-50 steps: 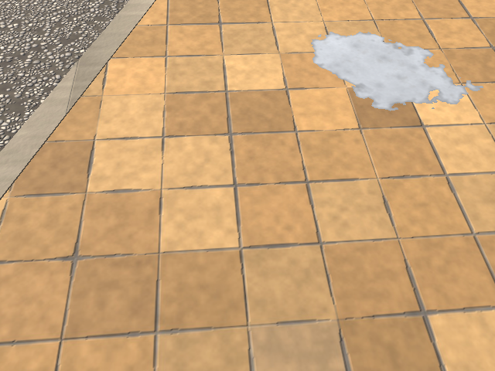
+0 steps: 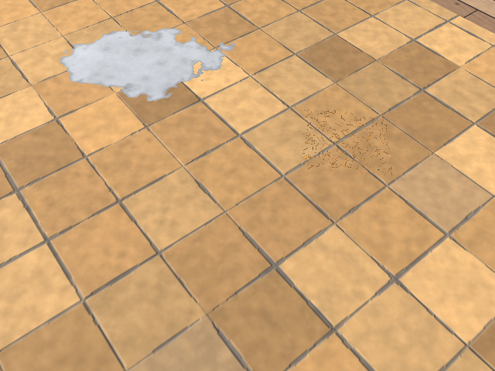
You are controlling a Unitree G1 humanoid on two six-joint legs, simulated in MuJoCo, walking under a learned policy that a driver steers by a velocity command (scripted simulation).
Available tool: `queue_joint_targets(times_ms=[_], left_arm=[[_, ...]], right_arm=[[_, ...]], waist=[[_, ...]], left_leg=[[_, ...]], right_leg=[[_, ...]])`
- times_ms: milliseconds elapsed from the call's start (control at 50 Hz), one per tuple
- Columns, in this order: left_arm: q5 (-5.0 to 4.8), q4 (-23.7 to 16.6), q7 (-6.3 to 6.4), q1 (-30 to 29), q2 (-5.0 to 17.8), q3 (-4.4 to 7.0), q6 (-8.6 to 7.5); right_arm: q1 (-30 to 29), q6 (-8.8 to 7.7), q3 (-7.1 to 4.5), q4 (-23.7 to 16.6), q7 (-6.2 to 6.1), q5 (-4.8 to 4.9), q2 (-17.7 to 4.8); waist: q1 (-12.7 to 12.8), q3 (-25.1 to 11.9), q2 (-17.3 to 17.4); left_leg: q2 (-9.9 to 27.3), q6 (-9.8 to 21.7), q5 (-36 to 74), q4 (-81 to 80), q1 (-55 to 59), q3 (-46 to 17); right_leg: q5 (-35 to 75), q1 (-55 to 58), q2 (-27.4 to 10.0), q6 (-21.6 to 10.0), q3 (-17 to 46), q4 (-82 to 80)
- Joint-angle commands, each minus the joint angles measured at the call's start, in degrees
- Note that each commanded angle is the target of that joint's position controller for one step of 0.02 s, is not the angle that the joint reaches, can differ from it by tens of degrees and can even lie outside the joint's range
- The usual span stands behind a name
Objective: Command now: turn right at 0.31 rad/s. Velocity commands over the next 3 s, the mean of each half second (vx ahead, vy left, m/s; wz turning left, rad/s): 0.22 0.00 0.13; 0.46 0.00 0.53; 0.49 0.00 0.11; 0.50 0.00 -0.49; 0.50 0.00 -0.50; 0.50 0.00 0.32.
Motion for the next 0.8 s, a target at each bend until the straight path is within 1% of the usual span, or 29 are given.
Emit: queue_joint_targets(times_ms=[20,40,60,80,100,120,160,200,240,280,300,320,340,360,380,400,420,460,540,580,620,640,680,700,720,740,760,780,800], left_arm=[[0.30,-4.0,0.29,3.1,5.0,1.24,-1.09],[0.97,-3.3,0.57,3.0,9.0,2.33,-1.38],[0.28,-2.4,0.63,2.4,10.8,3.28,-1.29],[0.21,-1.3,0.82,2.6,9.4,3.26,-0.87],[0.81,-0.8,0.83,2.8,6.8,2.41,-0.50],[1.15,-0.5,0.37,2.9,3.7,1.30,-0.47],[0.66,-1.8,-0.37,-1.9,2.8,0.61,-1.65],[-0.04,-2.3,-0.61,-4.2,2.7,0.46,-3.26],[-0.55,-1.1,-0.92,-2.2,3.3,0.85,-4.78],[-0.55,1.4,-1.04,2.4,3.3,1.28,-5.95],[-0.33,2.3,-0.65,6.8,4.8,1.79,-6.30],[0.55,3.7,-0.05,14.0,7.9,2.55,-6.39],[1.09,4.8,-0.56,15.9,13.1,4.13,-6.39],[1.44,4.2,-0.56,13.2,9.7,3.31,-7.04],[1.17,3.8,-0.27,10.9,5.9,2.28,-7.57],[0.82,3.7,-0.18,9.9,4.7,1.95,-7.90],[0.60,4.2,-0.20,10.0,4.4,1.86,-7.94],[1.08,4.2,-0.27,9.9,3.9,1.68,-7.99],[0.81,4.4,-0.39,9.1,5.7,2.01,-7.90],[0.34,5.2,-0.38,10.3,7.2,2.35,-7.88],[-0.29,6.1,-0.54,11.7,8.5,2.73,-7.71],[-0.51,6.4,-0.61,11.9,9.0,2.88,-7.51],[-0.63,6.4,-0.46,11.8,10.6,3.30,-6.95],[-0.66,6.3,-0.27,11.5,11.2,3.42,-6.49],[-0.71,5.9,-0.04,11.7,10.6,3.08,-6.44],[0.67,4.6,0.01,12.9,7.4,1.77,-6.96],[1.55,1.1,-0.82,18.9,-0.1,-0.65,-8.32],[-0.38,0.6,-1.36,10.9,6.7,0.56,-9.91],[-2.18,-1.4,-1.56,6.3,8.2,1.06,-10.55]], right_arm=[[-0.3,-0.60,-1.83,-3.7,-0.02,-2.53,-11.1],[-0.7,-0.82,-1.24,-4.2,0.02,-2.07,-8.5],[-1.5,-0.89,-0.86,-4.3,-0.11,-1.38,-7.5],[-2.5,-0.80,-0.67,-4.1,-0.31,-0.68,-7.2],[-2.2,-0.95,0.32,-3.5,-0.31,0.03,-4.8],[-1.4,-0.84,1.03,-2.5,-0.24,0.34,-3.7],[1.6,0.45,-0.07,-1.7,-0.70,0.95,-7.5],[4.0,1.21,-0.54,-1.7,-1.20,0.75,-9.3],[5.2,1.51,-0.81,-1.7,-1.27,1.39,-10.1],[4.1,1.55,-0.47,-2.3,-1.40,1.81,-9.0],[2.7,1.01,0.22,-3.1,-1.30,1.51,-6.5],[-0.2,0.19,1.56,-4.9,-0.93,1.08,-1.6],[-2.4,-0.77,1.77,-8.0,-0.84,2.04,-1.4],[-2.1,-1.34,0.60,-8.0,-0.75,2.31,-5.3],[0.1,-1.51,-0.05,-6.7,-0.23,2.65,-6.5],[2.0,-1.40,-0.17,-5.6,0.05,2.44,-6.0],[1.5,-1.42,-0.13,-5.7,0.38,2.21,-5.4],[0.2,-1.61,0.42,-6.2,1.33,1.92,-3.4],[-4.0,-1.70,1.68,-9.4,2.99,1.51,-1.2],[-7.0,-1.83,2.27,-11.2,3.75,1.44,-0.4],[-8.4,-1.69,2.16,-12.4,4.29,1.55,-1.2],[-8.5,-1.60,1.89,-12.8,4.47,1.61,-1.9],[-5.3,-1.20,0.57,-12.9,4.42,1.43,-4.5],[1.2,-0.85,-0.75,-11.6,4.18,1.49,-6.8],[10.4,-0.25,-2.56,-9.4,3.38,1.77,-9.7],[18.7,0.76,-3.92,-7.6,2.02,2.13,-13.2],[15.4,0.01,-4.05,-8.9,1.98,1.71,-18.7],[16.0,-0.90,-2.66,-10.2,2.33,1.48,-13.0],[13.7,-1.66,-1.88,-9.1,2.46,0.92,-10.8]], waist=[[3.1,-5.6,14.9],[1.3,-5.9,12.6],[0.9,-4.7,9.7],[1.3,-4.3,8.0],[1.1,-4.8,7.6],[1.2,-4.4,8.5],[-2.0,-1.2,12.3],[-3.3,-0.8,12.3],[-2.5,-1.2,11.4],[0.5,-1.8,9.6],[2.7,-4.4,7.9],[6.0,-7.4,0.6],[6.5,-4.6,-10.6],[5.6,0.2,-8.1],[3.9,2.5,-7.5],[3.1,2.8,-7.6],[3.2,3.9,-7.0],[3.5,3.9,-5.2],[4.0,4.4,-4.2],[4.8,5.3,-3.6],[4.5,5.7,-3.3],[3.8,5.2,-3.4],[0.6,0.8,-5.1],[-3.4,-3.6,-5.3],[-8.4,-8.9,-4.0],[-11.2,-13.8,3.0],[-3.0,-22.4,17.1],[-8.2,-23.8,8.9],[-7.3,-13.8,7.3]], left_leg=[[21.1,13.7,29.3,-9.1,8.2,-21.5],[24.3,18.8,25.6,-9.8,5.2,-24.1],[21.4,17.5,22.0,-9.6,4.9,-20.5],[18.1,14.9,18.1,-9.0,5.2,-16.7],[15.9,13.0,10.0,-9.8,6.1,-15.1],[13.4,11.8,0.6,-11.7,6.3,-13.7],[11.0,11.9,-9.5,-14.6,6.4,-14.5],[11.1,12.4,-10.5,-14.7,6.1,-16.1],[11.2,12.9,-11.6,-14.1,5.4,-17.7],[9.0,11.4,-10.2,-12.3,-0.2,-17.4],[7.3,8.8,-10.1,-8.5,-6.9,-15.7],[2.4,4.8,-13.1,3.5,-18.1,-9.5],[-1.1,2.8,-17.8,14.6,-26.8,-1.3],[3.1,2.4,-18.2,24.6,-31.1,-3.2],[4.1,2.7,-14.8,29.0,-33.7,-4.1],[4.7,2.6,-11.4,31.3,-35.2,-3.9],[5.5,2.5,-8.0,32.8,-37.6,-4.0],[6.1,1.6,-2.1,33.3,-36.1,-2.0],[7.1,-0.6,7.6,22.9,-29.1,2.7],[6.7,0.3,10.1,16.5,-25.3,5.0],[5.9,2.1,9.5,12.7,-22.7,6.6],[5.1,3.3,8.5,11.3,-21.4,7.4],[1.3,6.2,4.9,10.3,-14.2,10.0],[-1.3,7.9,4.2,9.6,-5.5,11.3],[-3.0,10.1,5.9,8.1,9.0,10.5],[3.8,12.8,4.1,7.7,25.9,-1.5],[19.4,23.6,-13.8,-2.7,38.3,-38.2],[20.4,22.4,-20.2,-10.7,36.4,-44.4],[19.0,19.8,-16.7,-12.2,29.1,-36.5]], right_leg=[[-20.1,-7.3,0.6,1.0,-1.1,12.2],[-23.8,-7.9,-2.3,3.8,-2.1,22.8],[-20.8,-8.8,-2.9,4.7,-2.1,28.4],[-18.1,-9.5,-3.2,5.8,-2.1,30.0],[-14.6,-9.3,-4.6,6.6,-1.6,27.7],[-11.6,-8.6,-6.2,7.1,-4.3,22.8],[-11.2,-9.0,-5.9,7.4,-11.3,15.1],[-13.8,-5.3,-5.2,6.4,-12.6,6.6],[-9.2,0.0,-4.6,4.4,-13.1,-3.8],[3.3,11.4,-5.0,1.9,-13.5,-15.7],[4.5,21.4,-9.2,0.5,-10.9,-14.8],[-2.8,31.7,-17.8,-2.6,-1.8,-14.4],[-16.0,28.0,-28.1,-9.4,13.9,-20.0],[-19.9,24.9,-30.8,-12.1,17.0,-22.4],[-18.6,24.9,-28.3,-10.7,13.0,-22.7],[-14.6,26.0,-26.2,-9.0,8.7,-23.0],[-8.0,26.5,-25.7,-8.3,5.0,-23.2],[4.0,23.4,-23.0,-7.2,-3.1,-23.6],[12.4,16.1,-20.6,-7.3,-13.5,-24.9],[14.1,14.2,-21.0,-6.9,-16.4,-25.2],[17.6,15.5,-22.3,-6.4,-18.1,-24.5],[23.1,16.9,-22.9,-6.0,-19.1,-22.8],[45.6,19.8,-23.2,-4.6,-21.7,-14.3],[54.1,19.1,-22.5,-3.6,-23.3,-4.9],[53.7,12.7,-20.9,-1.9,-24.4,7.3],[28.1,-1.8,-18.0,0.4,-23.7,25.3],[-19.6,-20.9,-6.3,3.0,-16.2,45.1],[-17.5,-25.1,-7.5,2.1,-6.0,49.3],[-11.6,-28.9,-9.5,1.2,-7.3,47.7]])
Next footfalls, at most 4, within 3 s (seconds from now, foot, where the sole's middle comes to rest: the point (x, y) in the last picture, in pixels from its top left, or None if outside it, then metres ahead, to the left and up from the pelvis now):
0.30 right None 0.04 -0.12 -0.77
0.72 left None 0.33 0.20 -0.77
1.24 right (208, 296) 0.67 0.15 -0.77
1.72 left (107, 258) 0.79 0.46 -0.77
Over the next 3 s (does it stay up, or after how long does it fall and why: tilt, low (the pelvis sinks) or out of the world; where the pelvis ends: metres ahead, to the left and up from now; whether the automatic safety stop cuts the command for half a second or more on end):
stays up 1.39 0.39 0.01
